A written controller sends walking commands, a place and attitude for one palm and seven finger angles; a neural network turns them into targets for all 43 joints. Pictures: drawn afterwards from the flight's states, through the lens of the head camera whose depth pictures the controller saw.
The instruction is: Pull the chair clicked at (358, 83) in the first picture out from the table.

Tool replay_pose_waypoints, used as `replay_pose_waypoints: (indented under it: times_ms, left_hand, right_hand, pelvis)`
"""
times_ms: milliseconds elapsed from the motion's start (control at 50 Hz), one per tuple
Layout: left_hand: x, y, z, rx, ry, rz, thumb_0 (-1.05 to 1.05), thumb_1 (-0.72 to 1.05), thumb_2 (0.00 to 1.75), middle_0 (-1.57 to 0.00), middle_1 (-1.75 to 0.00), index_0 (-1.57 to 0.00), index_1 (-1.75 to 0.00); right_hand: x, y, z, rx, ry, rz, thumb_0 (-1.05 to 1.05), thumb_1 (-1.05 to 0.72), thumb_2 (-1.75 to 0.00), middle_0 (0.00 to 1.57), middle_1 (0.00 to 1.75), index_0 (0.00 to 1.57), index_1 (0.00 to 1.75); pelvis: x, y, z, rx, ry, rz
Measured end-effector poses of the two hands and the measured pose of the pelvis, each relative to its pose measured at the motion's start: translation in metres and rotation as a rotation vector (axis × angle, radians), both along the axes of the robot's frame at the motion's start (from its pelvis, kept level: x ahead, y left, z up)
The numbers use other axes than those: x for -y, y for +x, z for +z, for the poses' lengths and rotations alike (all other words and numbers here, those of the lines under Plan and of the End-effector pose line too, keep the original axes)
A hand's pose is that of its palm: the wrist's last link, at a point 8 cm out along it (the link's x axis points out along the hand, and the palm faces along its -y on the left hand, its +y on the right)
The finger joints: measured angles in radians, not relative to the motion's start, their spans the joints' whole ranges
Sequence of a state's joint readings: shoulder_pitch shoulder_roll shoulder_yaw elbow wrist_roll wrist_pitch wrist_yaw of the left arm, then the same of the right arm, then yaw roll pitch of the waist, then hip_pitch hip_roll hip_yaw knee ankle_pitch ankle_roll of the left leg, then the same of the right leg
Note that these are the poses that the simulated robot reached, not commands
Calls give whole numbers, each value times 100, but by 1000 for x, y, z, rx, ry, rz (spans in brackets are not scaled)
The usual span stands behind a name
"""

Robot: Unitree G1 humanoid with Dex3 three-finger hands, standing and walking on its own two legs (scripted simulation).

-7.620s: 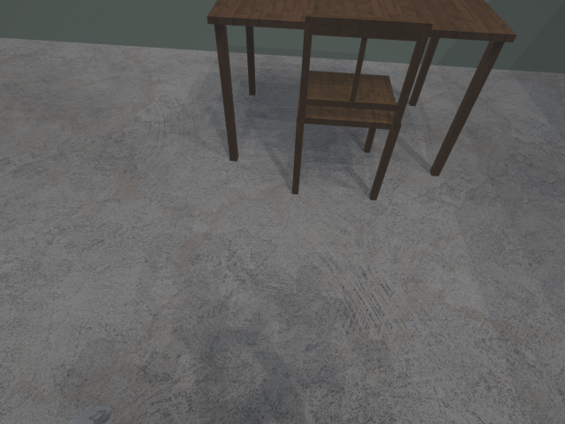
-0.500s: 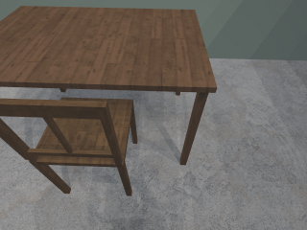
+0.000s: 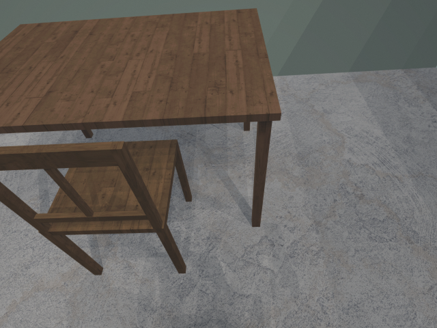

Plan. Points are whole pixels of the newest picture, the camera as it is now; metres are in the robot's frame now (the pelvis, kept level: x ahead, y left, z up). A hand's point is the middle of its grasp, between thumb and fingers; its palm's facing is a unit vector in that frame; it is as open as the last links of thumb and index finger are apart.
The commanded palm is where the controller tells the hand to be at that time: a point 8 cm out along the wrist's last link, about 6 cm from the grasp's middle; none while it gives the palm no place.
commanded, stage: come to a stop and stand still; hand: left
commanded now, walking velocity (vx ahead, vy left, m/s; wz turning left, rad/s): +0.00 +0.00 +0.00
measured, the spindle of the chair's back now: (71, 192) +0.46 +0.45 -0.11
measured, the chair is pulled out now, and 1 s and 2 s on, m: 0.00 0.00 0.00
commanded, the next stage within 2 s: look again from close up in 0.58 s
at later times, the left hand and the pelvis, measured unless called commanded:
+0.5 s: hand out of the picture -0.05 +0.15 -0.17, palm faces +0.08 -0.98 -0.17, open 7.4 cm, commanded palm none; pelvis -0.04 -0.01 +0.00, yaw +1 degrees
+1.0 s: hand out of the picture +0.00 +0.24 -0.17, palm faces +0.06 -0.97 -0.24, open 7.4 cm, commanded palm none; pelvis -0.04 +0.04 +0.00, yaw +2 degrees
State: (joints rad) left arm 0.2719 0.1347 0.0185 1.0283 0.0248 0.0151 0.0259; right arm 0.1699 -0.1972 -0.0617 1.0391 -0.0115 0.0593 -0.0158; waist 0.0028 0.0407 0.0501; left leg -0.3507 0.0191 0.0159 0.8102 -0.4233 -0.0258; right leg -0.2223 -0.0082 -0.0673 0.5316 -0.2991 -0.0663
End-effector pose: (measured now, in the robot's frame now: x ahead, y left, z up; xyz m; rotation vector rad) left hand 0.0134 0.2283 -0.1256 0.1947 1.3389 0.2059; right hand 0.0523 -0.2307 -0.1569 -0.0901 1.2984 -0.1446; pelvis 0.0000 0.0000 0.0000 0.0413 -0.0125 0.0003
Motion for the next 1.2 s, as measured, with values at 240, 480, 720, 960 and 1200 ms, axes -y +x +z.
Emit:
replay_pose_waypoints:
  times_ms: [240,480,720,960,1200]
  left_hand:
    - [12,-27,-15,0,-51,47,1,94,90,-20,-30,-20,-29]
    - [25,-72,-16,-74,-91,57,1,91,90,-20,-30,-20,-29]
    - [26,-88,-21,-97,-126,31,1,91,90,-20,-30,-20,-29]
    - [-46,-35,-20,87,-24,3,1,91,90,-20,-30,-20,-29]
    - [-91,-2,2,170,40,-36,1,91,90,-20,-30,-20,-29]
  right_hand:
    - [-2,-83,10,-152,-32,34,1,-91,-90,20,30,20,30]
    - [-21,-136,11,-204,8,4,0,-91,-90,20,30,20,30]
    - [-39,-157,12,-228,22,-16,0,-91,-90,20,30,20,30]
    - [-21,-90,18,-4,-104,25,1,-91,-90,20,30,20,30]
    - [-20,-21,37,151,-146,114,1,-91,-90,20,30,20,30]
  pelvis:
    - [12,-25,3,19,-33,20]
    - [9,-41,5,15,-35,13]
    - [-4,-48,2,7,-33,14]
    - [-31,-45,-6,5,-52,27]
    - [-49,-47,1,31,-45,22]
